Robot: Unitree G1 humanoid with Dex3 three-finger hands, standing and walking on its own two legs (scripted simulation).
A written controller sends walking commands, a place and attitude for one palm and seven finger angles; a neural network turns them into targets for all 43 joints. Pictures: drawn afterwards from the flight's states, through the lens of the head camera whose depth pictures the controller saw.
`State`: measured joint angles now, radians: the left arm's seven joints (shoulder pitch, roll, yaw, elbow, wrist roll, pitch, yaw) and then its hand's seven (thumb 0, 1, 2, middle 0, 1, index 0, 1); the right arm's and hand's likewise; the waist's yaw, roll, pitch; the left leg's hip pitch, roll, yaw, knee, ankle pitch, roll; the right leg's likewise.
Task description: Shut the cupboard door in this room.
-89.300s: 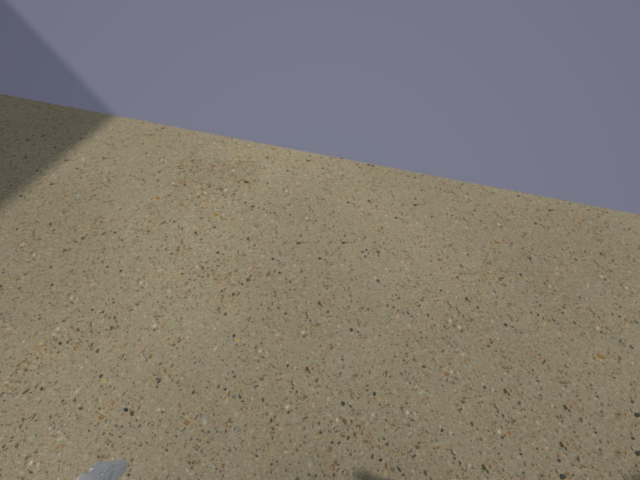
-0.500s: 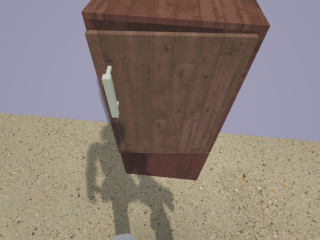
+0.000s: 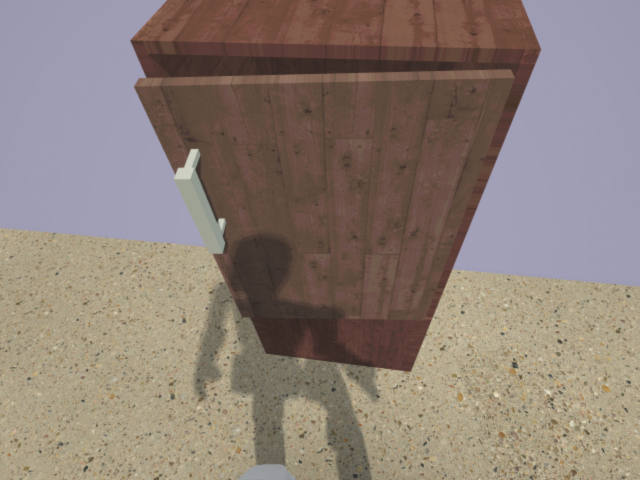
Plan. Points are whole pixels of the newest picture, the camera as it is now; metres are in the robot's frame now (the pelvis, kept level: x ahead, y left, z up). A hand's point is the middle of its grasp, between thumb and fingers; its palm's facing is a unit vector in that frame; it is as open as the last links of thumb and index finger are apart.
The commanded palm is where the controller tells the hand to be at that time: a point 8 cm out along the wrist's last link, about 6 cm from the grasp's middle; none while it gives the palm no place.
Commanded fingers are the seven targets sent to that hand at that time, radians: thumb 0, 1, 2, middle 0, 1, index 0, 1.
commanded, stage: come to a stop and stand still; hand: left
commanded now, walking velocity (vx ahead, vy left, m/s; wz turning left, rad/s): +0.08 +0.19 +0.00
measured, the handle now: (205, 204) +0.45 +0.20 +0.07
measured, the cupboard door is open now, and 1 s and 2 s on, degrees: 6 6 6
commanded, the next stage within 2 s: look again from close up in 0.92 s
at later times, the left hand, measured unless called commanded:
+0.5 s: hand out of the picture -0.01 +0.21 -0.17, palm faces +0.06 -0.98 -0.16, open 7.3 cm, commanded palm none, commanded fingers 0.00 0.90 0.90 -0.20 -0.30 -0.20 -0.30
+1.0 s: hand out of the picture -0.04 +0.21 -0.17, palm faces +0.03 -0.99 -0.14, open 7.3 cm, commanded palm none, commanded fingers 0.00 0.90 0.90 -0.20 -0.30 -0.20 -0.30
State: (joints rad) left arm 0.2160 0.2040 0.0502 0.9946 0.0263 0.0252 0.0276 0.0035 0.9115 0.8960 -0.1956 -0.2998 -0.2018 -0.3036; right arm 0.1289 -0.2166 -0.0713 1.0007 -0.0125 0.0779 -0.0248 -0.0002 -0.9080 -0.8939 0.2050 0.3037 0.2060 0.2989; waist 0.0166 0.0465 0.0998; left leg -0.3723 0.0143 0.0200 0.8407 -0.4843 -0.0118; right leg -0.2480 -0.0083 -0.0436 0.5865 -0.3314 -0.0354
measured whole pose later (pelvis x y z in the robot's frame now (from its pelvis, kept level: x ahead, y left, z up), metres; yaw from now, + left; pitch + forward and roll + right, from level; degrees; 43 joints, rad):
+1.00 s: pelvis -0.02 +0.06 +0.01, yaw -1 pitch -2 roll +0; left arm 0.29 0.13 0.01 1.16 0.01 0.01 0.03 0.00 0.91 0.90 -0.19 -0.30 -0.20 -0.30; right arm 0.32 -0.10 0.00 1.12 -0.01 -0.01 -0.04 0.00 -0.91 -0.89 0.20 0.30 0.20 0.30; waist 0.01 -0.04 0.05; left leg -0.10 -0.01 0.05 0.38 -0.26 0.02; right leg -0.18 -0.06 0.01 0.39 -0.19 0.05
